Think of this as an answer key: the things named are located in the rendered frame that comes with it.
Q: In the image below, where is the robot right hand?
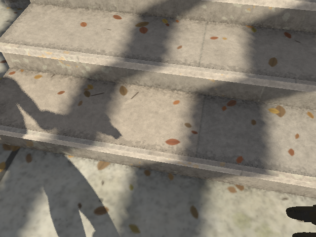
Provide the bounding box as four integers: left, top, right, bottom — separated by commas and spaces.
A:
286, 204, 316, 237

